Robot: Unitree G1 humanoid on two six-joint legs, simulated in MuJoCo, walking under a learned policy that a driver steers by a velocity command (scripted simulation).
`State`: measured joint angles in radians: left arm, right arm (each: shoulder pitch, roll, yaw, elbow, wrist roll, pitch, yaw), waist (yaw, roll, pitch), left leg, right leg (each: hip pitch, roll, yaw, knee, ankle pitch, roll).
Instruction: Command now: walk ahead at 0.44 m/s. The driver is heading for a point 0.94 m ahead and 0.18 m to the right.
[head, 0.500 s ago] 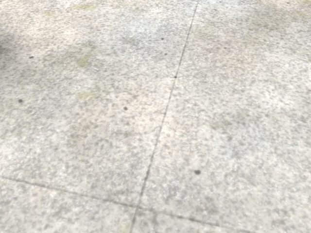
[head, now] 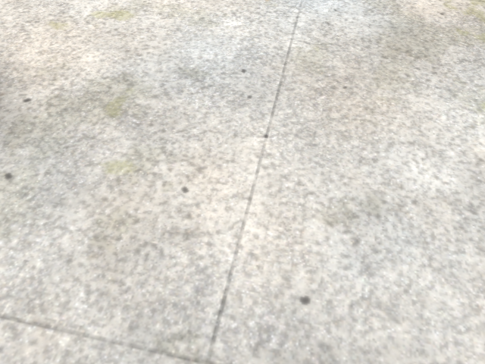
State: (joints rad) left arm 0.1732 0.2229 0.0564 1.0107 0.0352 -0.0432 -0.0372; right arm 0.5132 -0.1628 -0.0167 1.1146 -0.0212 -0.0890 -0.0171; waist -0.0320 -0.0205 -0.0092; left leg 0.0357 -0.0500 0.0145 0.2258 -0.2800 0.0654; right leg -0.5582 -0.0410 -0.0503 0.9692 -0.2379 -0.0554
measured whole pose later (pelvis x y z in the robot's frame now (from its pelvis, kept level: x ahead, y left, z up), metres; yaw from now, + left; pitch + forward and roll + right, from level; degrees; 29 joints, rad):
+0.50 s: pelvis +0.28 -0.05 +0.00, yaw +0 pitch +0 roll -1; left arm 0.42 0.18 0.04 1.08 0.01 -0.09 0.00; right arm 0.16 -0.20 -0.04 0.96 -0.04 -0.04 0.03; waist 0.02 0.03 0.04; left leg -0.64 0.11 0.01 0.95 -0.12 0.05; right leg -0.05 0.10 -0.10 0.25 -0.20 -0.11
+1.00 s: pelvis +0.57 +0.00 +0.00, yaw -9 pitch +0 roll +1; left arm 0.23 0.23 0.07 0.95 0.03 -0.02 -0.02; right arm 0.33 -0.20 -0.06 1.01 -0.02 -0.11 -0.01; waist 0.00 -0.04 0.05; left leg -0.10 -0.03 0.21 0.31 -0.21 0.08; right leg -0.61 -0.09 0.00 1.11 -0.18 -0.08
